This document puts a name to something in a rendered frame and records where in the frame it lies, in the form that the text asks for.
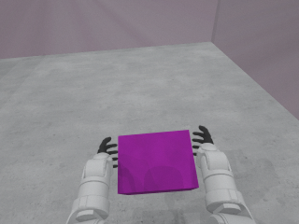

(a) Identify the left robot forearm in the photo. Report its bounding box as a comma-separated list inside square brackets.
[65, 152, 114, 224]

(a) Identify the right robot hand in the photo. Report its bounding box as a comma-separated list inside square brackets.
[192, 125, 214, 156]

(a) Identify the robot right upper arm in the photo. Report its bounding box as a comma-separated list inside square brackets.
[206, 213, 256, 224]

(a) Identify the carton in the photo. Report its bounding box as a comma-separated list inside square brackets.
[118, 130, 199, 195]

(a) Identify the right robot forearm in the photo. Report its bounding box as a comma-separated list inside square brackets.
[196, 143, 256, 224]

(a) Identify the left robot hand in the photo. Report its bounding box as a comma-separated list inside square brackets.
[97, 137, 119, 168]

